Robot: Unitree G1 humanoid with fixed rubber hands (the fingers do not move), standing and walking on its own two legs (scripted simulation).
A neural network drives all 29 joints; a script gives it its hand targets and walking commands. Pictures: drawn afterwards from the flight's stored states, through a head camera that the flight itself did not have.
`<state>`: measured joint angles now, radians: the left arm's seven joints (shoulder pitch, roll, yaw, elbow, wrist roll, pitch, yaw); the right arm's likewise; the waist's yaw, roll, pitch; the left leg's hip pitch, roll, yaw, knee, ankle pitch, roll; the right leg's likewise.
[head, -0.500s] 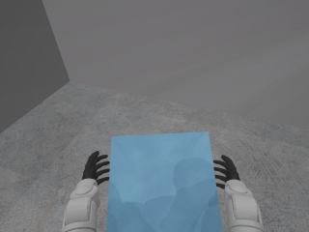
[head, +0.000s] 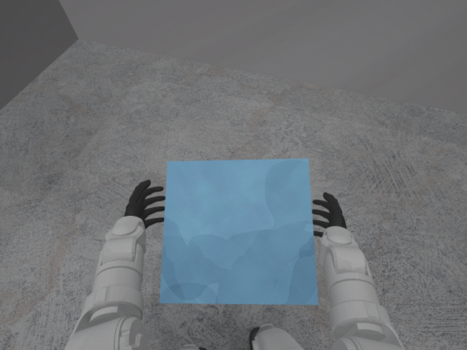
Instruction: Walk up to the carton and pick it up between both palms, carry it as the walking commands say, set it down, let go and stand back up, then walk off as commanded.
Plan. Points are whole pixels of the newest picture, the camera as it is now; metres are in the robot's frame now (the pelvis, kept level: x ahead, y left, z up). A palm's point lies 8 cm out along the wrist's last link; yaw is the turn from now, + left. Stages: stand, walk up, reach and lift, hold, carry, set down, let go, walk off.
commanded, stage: set down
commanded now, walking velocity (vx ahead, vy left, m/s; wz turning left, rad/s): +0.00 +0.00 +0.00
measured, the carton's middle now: (239, 230) +0.36 -0.04 -0.14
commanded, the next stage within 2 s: none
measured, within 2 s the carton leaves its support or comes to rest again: neither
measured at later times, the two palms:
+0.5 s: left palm (166, 236) +0.38 +0.12 -0.15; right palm (330, 252) +0.29 -0.23 -0.15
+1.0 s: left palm (160, 240) +0.39 +0.15 -0.21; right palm (313, 251) +0.31 -0.21 -0.20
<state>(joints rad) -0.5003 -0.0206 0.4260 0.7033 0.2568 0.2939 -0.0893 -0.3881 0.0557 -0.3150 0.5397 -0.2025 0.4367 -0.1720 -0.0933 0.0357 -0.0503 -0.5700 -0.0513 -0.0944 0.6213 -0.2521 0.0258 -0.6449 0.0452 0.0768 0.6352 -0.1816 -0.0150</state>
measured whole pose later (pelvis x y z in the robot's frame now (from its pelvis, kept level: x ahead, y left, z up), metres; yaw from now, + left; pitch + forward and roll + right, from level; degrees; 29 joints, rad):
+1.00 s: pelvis -0.03 +0.05 -0.13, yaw +1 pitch +39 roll -2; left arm -0.68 0.02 0.28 0.73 0.12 0.26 0.07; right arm -0.55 -0.06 -0.43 0.65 -0.09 0.29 0.02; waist -0.16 0.05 -0.26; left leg -1.53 -0.12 -0.09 1.30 -0.44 0.00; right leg -1.56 0.03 0.05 1.22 -0.35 0.04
